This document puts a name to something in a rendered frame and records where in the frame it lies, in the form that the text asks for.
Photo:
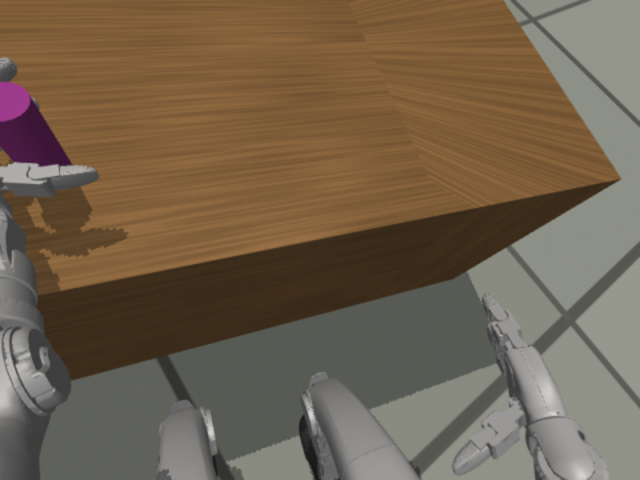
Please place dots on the left robot arm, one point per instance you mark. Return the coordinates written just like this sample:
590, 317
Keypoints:
33, 379

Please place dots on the can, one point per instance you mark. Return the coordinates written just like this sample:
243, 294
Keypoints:
24, 134

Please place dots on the right robot arm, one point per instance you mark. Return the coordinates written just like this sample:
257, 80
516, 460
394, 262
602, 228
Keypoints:
560, 451

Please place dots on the left robot hand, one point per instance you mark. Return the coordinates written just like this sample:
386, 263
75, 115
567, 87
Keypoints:
30, 179

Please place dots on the right robot hand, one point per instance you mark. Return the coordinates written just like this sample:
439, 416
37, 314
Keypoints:
533, 392

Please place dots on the right robot foot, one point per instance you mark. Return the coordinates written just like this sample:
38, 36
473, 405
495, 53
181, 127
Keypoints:
309, 449

